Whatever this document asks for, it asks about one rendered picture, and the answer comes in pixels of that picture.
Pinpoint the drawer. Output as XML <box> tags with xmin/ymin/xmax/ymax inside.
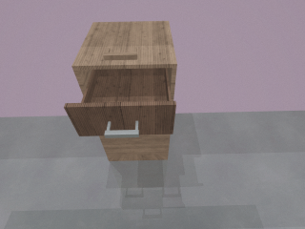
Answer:
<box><xmin>64</xmin><ymin>68</ymin><xmax>176</xmax><ymax>136</ymax></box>

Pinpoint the handle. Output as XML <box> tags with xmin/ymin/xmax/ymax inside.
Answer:
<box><xmin>103</xmin><ymin>52</ymin><xmax>138</xmax><ymax>61</ymax></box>
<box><xmin>104</xmin><ymin>120</ymin><xmax>139</xmax><ymax>138</ymax></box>

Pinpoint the cabinet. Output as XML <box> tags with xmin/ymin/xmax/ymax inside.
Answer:
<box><xmin>71</xmin><ymin>21</ymin><xmax>177</xmax><ymax>161</ymax></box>

